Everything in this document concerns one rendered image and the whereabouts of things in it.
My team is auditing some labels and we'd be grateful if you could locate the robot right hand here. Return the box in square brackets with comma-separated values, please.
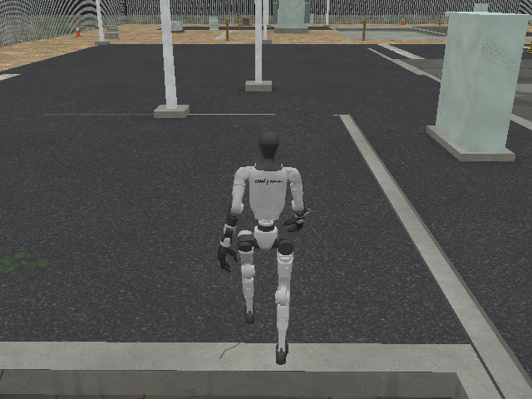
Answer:
[283, 217, 303, 232]

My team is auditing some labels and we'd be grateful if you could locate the right robot thigh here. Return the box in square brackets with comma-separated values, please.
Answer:
[275, 234, 294, 306]

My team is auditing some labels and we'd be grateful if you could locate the left robot upper arm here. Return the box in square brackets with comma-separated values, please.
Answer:
[230, 166, 251, 214]

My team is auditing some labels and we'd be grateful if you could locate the robot left forearm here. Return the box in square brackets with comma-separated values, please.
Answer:
[220, 201, 239, 248]

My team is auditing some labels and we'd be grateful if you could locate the robot right forearm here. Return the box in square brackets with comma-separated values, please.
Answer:
[294, 200, 306, 224]

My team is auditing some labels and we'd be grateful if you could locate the robot left hand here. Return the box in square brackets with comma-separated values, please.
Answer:
[218, 245, 238, 273]

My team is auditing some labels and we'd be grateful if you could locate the robot torso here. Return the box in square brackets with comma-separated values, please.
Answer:
[249, 163, 288, 249]

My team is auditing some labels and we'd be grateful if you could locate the right robot upper arm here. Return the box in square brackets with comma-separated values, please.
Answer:
[285, 167, 304, 211]

